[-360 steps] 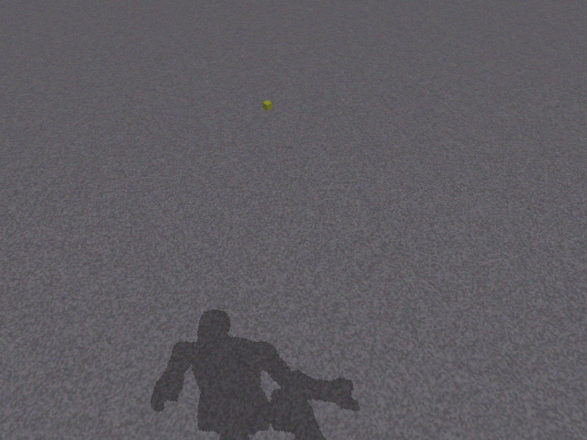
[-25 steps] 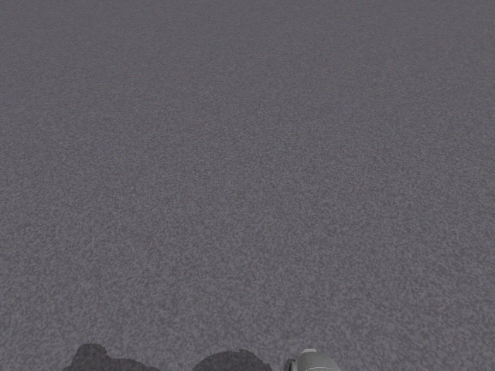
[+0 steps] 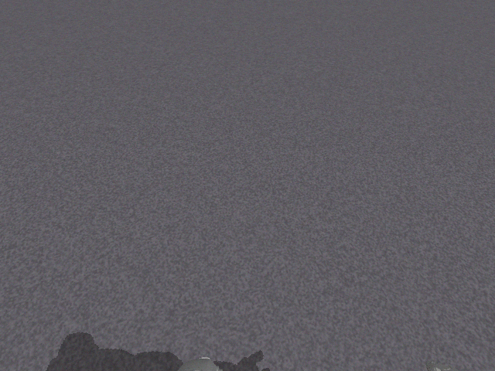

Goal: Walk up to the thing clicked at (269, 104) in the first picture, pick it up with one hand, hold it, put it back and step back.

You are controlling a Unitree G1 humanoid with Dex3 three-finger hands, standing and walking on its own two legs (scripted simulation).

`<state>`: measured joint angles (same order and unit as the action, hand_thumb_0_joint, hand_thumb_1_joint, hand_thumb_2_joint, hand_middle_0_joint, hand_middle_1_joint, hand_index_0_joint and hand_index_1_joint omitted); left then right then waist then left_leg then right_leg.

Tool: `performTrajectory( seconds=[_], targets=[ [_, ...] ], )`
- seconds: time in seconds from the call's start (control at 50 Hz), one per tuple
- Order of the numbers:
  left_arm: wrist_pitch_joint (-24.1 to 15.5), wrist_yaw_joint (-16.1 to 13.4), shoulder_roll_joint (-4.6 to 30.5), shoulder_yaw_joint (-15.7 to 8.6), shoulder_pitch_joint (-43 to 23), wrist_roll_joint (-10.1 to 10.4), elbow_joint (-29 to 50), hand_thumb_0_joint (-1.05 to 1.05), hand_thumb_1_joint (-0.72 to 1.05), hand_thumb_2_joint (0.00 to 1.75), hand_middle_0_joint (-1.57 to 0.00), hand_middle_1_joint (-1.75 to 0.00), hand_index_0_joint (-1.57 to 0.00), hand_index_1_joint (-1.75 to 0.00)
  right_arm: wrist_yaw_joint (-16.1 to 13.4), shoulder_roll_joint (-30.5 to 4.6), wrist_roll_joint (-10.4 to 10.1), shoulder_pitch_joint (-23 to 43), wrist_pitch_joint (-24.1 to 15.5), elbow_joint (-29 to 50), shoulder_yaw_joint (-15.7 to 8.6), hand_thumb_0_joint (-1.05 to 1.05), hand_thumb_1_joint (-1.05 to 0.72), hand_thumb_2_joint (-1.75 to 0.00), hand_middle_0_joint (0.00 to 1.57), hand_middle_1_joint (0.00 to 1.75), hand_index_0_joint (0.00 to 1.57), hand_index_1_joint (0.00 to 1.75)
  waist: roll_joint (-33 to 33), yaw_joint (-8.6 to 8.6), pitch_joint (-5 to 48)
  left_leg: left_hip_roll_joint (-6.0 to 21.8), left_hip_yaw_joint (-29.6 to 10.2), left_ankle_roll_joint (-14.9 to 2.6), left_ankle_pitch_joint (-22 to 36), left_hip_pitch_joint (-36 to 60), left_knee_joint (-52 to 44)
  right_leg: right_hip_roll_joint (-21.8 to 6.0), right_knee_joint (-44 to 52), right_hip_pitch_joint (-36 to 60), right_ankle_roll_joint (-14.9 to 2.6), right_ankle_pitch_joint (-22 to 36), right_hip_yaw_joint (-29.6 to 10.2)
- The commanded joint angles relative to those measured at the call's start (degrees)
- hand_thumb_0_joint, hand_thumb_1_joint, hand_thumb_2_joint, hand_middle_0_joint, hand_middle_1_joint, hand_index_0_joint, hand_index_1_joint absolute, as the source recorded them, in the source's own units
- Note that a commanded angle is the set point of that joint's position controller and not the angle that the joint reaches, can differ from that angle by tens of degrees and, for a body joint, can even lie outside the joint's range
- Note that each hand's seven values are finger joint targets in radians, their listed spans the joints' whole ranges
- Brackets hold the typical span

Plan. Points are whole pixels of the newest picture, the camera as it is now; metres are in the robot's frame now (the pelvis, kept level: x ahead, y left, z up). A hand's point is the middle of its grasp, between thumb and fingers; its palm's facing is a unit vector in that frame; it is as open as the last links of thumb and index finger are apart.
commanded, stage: walk up
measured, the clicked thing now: out of the picture +0.89 +1.41 -0.73
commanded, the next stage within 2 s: stand in 1.32 s
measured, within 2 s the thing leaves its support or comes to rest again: neither
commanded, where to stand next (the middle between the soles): +0.23 -0.02 m, yaw +0 degrees
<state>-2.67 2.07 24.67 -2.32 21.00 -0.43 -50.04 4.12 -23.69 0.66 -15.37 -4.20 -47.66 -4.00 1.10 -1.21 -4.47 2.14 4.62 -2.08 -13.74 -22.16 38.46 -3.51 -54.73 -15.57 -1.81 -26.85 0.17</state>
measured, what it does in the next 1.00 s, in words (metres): walks ahead: right foot, then left foot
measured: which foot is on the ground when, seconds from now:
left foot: down 0.00-0.36, up 0.38-0.62, down 0.64-1.00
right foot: up 0.00-0.32, down 0.34-1.00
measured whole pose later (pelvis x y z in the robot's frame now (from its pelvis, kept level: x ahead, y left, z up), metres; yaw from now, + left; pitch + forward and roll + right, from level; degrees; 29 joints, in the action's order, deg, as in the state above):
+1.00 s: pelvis +0.18 +0.00 +0.02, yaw +0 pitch -3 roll -1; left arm -0.3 1.2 20.9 0.6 6.6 0.6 -63.9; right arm 0.8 -20.7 -0.7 -4.0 -1.4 -61.2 0.8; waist 0.6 -1.7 -4.1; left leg 1.0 0.8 -0.1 -13.5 -12.3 28.6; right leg -2.5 -26.4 -12.1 1.5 -11.4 2.7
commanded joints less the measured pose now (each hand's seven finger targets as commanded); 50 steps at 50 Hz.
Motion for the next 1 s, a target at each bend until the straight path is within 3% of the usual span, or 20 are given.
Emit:
performTrajectory(
  seconds=[0.0, 0.06, 0.12, 0.18, 0.24, 0.28, 0.3, 0.32, 0.34, 0.36, 0.38, 0.48, 0.54, 0.58, 0.6, 0.62, 0.64, 0.66, 0.74, 0.98],
  targets=[
    [-1.92, -1.14, 12.41, -3.23, 0.45, 0.9, 4.07, 0.0, 0.9, 0.9, -0.2, -0.3, -0.2, -0.3, -2.45, -15.81, -0.78, -6.08, -1.27, 3.5, -4.11, 0.0, -0.9, -0.9, 0.2, 0.3, 0.2, 0.3, -6.18, 3.06, 0.8, 17.15, -25.49, -10.88, -2.61, 16.55, -22.25, -0.73, -11.83, -21.84, -1.59, 3.99, -6.03],
    [-1.32, -0.15, 10.72, -3.2, 2.92, 0.55, 2.36, 0.0, 0.9, 0.9, -0.2, -0.3, -0.2, -0.3, -2.54, -14.07, -0.63, -4.33, -1.8, 3.84, -3.2, 0.0, -0.9, -0.9, 0.2, 0.3, 0.2, 0.3, -10.33, 1.29, 1.74, 13.4, -13.89, -9.66, 8.59, 12.07, -21.25, -1.94, -3.86, -15.2, -0.04, 7.44, -2.79],
    [-1.08, 0.68, 9.87, -3.29, -1.64, -0.12, 4.22, 0.0, 0.9, 0.9, -0.2, -0.3, -0.2, -0.3, -2.61, -15.05, -0.27, -5.44, -1.76, 4.63, -3.42, 0.0, -0.9, -0.9, 0.2, 0.3, 0.2, 0.3, -10.91, 2.75, 0.95, 14.58, -13.18, -12.11, 6.94, 13.24, -22.18, -2.46, 4.11, -15.85, 1.21, 7.5, -0.39],
    [-1.19, 1.17, 8.97, -3.32, -5.55, -0.46, 5.33, 0.0, 0.9, 0.9, -0.2, -0.3, -0.2, -0.3, -2.54, -15.37, -0.41, -6.5, -1.57, 4.76, -3.66, 0.0, -0.9, -0.9, 0.2, 0.3, 0.2, 0.3, -9.55, 3.86, 0.56, 13.35, -10.91, -11.24, 7.53, 13.34, -21.62, -2.08, 11.41, -14.56, 0.77, 12.07, 1.32],
    [-1.59, 0.59, 7.75, -3.24, -4.71, -0.37, 4.2, 0.0, 0.9, 0.9, -0.2, -0.3, -0.2, -0.3, -2.7, -14.22, -0.49, -3.61, -0.75, 5.46, -2.65, 0.0, -0.9, -0.9, 0.2, 0.3, 0.2, 0.3, -9.26, 1.8, 1.09, 11.98, -7.58, -9.6, 17.26, 9.0, -16.03, 0.54, 17.04, -6.03, 0.48, 15.91, 3.55],
    [-1.92, -0.06, 7.48, -3.42, -2.81, -0.52, 2.74, 0.0, 0.9, 0.9, -0.2, -0.3, -0.2, -0.3, -2.97, -13.13, -0.84, -2.37, 0.09, 5.82, -2.14, 0.0, -0.9, -0.9, 0.2, 0.3, 0.2, 0.3, -6.03, 0.09, 3.06, 10.43, -5.44, -7.49, 15.44, 4.39, -8.92, 2.72, 23.19, 3.78, 0.0, 20.43, 4.65],
    [-2.33, -0.62, 9.09, -3.92, -0.13, -0.56, 1.91, 0.0, 0.9, 0.9, -0.2, -0.3, -0.2, -0.3, -3.12, -10.54, -1.17, -2.84, 0.22, 6.09, -1.05, 0.0, -0.9, -0.9, 0.2, 0.3, 0.2, 0.3, -1.96, -1.59, 5.85, 8.1, -4.13, -5.18, 13.43, 2.77, -2.62, 2.61, 25.92, 10.57, -0.99, 20.64, 2.38],
    [-2.78, -1.18, 12.42, -4.82, 1.86, -0.95, 1.91, 0.0, 0.9, 0.9, -0.2, -0.3, -0.2, -0.3, -3.26, -7.63, -1.49, -4.58, 0.2, 6.3, 0.07, 0.0, -0.9, -0.9, 0.2, 0.3, 0.2, 0.3, 7.81, -2.71, 8.63, 3.64, -0.64, -2.7, 4.59, -1.4, 8.76, -4.73, 31.19, 15.39, -3.17, 19.31, -7.41],
    [-3.01, -1.65, 16.11, -5.44, 1.92, -0.68, 3.46, 0.0, 0.9, 0.9, -0.2, -0.3, -0.2, -0.3, -3.31, -5.27, -1.06, -6.96, 0.73, 6.36, 1.2, 0.0, -0.9, -0.9, 0.2, 0.3, 0.2, 0.3, 14.02, -1.63, 9.54, -2.34, -1.07, -0.25, -16.9, -8.9, 17.93, -18.2, 36.46, 17.46, -8.06, 17.66, -28.18],
    [-2.49, -1.56, 17.47, -5.47, 0.32, 0.06, 3.53, 0.0, 0.9, 0.9, -0.2, -0.3, -0.2, -0.3, -4.16, -11.08, -0.69, -6.86, 1.82, 4.33, -0.8, 0.0, -0.9, -0.9, 0.2, 0.3, 0.2, 0.3, 9.07, -1.91, 7.85, -1.18, -5.15, -0.36, -21.55, -8.75, 22.83, -20.67, 36.47, 13.03, -14.02, 13.61, -32.11],
    [-2.0, -1.76, 16.41, -5.18, -0.85, 0.39, 3.81, 0.0, 0.9, 0.9, -0.2, -0.3, -0.2, -0.3, -4.52, -12.48, -0.72, -6.26, 1.99, 3.19, -1.15, 0.0, -0.9, -0.9, 0.2, 0.3, 0.2, 0.3, 7.08, -1.72, 5.43, -0.41, -7.52, -0.29, -21.55, -9.89, 24.69, -19.38, 36.27, 10.46, -15.06, 13.9, -28.86],
    [-1.32, -2.17, 12.33, -3.24, -7.43, -0.78, 4.44, 0.0, 0.9, 0.9, -0.2, -0.3, -0.2, -0.3, -3.88, -9.94, -0.54, -8.23, 2.21, -1.62, -0.55, 0.0, -0.9, -0.9, 0.2, 0.3, 0.2, 0.3, 9.0, 0.96, 5.03, 0.9, -4.78, 1.2, -12.57, -1.71, 11.45, -10.4, 32.78, 0.91, -10.05, 20.61, -9.74],
    [-0.56, -2.25, 12.07, -2.95, -10.33, -0.48, 3.87, 0.0, 0.9, 0.9, -0.2, -0.3, -0.2, -0.3, -4.09, -9.02, -0.4, -6.92, 2.22, -3.52, -0.39, 0.0, -0.9, -0.9, 0.2, 0.3, 0.2, 0.3, 10.1, 1.21, 6.5, -0.07, -2.88, 1.56, -8.07, 4.84, 3.01, -10.42, 29.37, -2.61, -9.34, 23.46, -7.56],
    [0.43, -2.19, 10.59, -2.02, -12.97, 0.41, 3.69, 0.0, 0.9, 0.9, -0.2, -0.3, -0.2, -0.3, -4.56, -9.49, -0.11, -6.32, 1.67, -4.8, -0.78, 0.0, -0.9, -0.9, 0.2, 0.3, 0.2, 0.3, 5.87, 3.07, 7.03, -1.17, -2.3, 0.83, 2.07, 12.07, -5.9, -9.16, 24.46, -7.78, -6.75, 19.91, -5.82],
    [0.88, -2.14, 8.98, -1.4, -13.22, 0.85, 3.28, 0.0, 0.9, 0.9, -0.2, -0.3, -0.2, -0.3, -4.77, -10.63, 0.46, -4.81, 1.45, -4.85, -0.96, 0.0, -0.9, -0.9, 0.2, 0.3, 0.2, 0.3, 2.79, 2.82, 5.94, 1.2, -5.9, 0.35, 3.73, 12.32, -8.93, -7.85, 23.11, -10.48, -4.54, 15.52, -5.19],
    [1.32, -2.04, 6.87, -0.74, -12.49, 1.17, 3.23, 0.0, 0.9, 0.9, -0.2, -0.3, -0.2, -0.3, -4.9, -13.77, 0.91, -1.79, 1.04, -3.67, -1.3, 0.0, -0.9, -0.9, 0.2, 0.3, 0.2, 0.3, -4.14, 1.45, 5.54, 8.8, -18.04, -2.07, 1.84, 9.45, -14.81, -3.73, 18.68, -11.14, -1.56, 10.07, -3.05],
    [1.99, -2.21, 7.75, -1.09, -11.11, 1.58, 1.24, 0.0, 0.9, 0.9, -0.2, -0.3, -0.2, -0.3, -4.77, -16.59, 0.01, 3.49, 0.86, -2.73, -1.3, 0.0, -0.9, -0.9, 0.2, 0.3, 0.2, 0.3, -8.76, -0.35, 3.9, 15.59, -26.68, -7.26, -4.0, 0.87, -19.11, 1.92, 14.75, -4.95, 0.11, 1.43, 0.6],
    [2.29, -2.37, 9.47, -1.79, -10.75, 1.08, -1.15, 0.0, 0.9, 0.9, -0.2, -0.3, -0.2, -0.3, -4.54, -15.83, -0.21, 6.4, 1.09, -3.0, -1.0, 0.0, -0.9, -0.9, 0.2, 0.3, 0.2, 0.3, -7.25, -0.7, 2.31, 15.34, -25.01, -8.84, -7.25, -4.79, -18.8, 0.76, 12.64, 1.12, -0.17, 0.14, -0.79],
    [1.22, -1.95, 9.41, -1.18, -12.12, 0.84, -4.62, 0.0, 0.9, 0.9, -0.2, -0.3, -0.2, -0.3, -4.45, -11.19, -0.69, 8.04, 1.26, -5.65, 1.12, 0.0, -0.9, -0.9, 0.2, 0.3, 0.2, 0.3, -7.38, -0.48, 5.27, 6.91, -13.33, -1.27, 0.83, 0.55, -13.62, -1.98, 24.85, 5.02, -0.97, 17.14, -3.52],
    [0.89, -1.8, 8.0, 0.73, -18.01, 1.01, -12.03, 0.0, 0.9, 0.9, -0.2, -0.3, -0.2, -0.3, -4.34, -9.7, -1.32, 14.18, 1.8, -11.92, 2.05, 0.0, -0.9, -0.9, 0.2, 0.3, 0.2, 0.3, -1.36, 0.69, 7.06, 5.86, -10.18, 0.06, 8.5, 13.38, -18.58, -4.48, 35.02, 6.26, 0.64, 23.32, -3.61]
  ],
)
